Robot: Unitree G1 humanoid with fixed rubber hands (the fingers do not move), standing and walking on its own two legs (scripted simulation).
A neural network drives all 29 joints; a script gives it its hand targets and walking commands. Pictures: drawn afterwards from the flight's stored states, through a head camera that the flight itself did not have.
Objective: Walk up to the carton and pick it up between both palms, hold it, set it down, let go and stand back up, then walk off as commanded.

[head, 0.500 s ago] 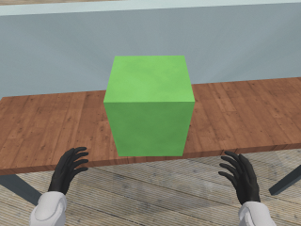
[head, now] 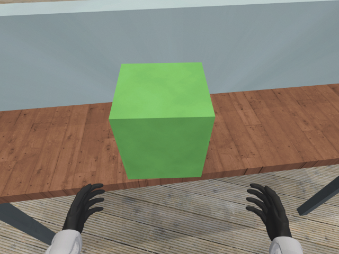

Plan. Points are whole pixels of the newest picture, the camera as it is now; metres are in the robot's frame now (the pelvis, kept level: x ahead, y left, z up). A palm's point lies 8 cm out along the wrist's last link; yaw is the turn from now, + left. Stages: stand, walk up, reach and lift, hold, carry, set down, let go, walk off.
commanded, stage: set down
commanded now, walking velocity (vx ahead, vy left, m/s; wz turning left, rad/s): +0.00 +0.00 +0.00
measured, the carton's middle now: (163, 123) +0.41 +0.08 +0.06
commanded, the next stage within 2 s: let go in 0.82 s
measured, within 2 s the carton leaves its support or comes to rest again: neither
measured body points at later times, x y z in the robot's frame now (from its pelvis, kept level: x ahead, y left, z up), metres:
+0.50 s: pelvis +0.00 -0.01 +0.00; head -0.02 +0.00 +0.45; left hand +0.16 +0.24 -0.04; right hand +0.18 -0.19 -0.03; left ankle +0.01 +0.12 -0.75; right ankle -0.04 -0.13 -0.75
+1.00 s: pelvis +0.00 +0.00 +0.00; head +0.00 +0.00 +0.45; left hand +0.16 +0.23 -0.07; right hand +0.17 -0.22 -0.07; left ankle +0.01 +0.12 -0.75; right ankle -0.04 -0.13 -0.75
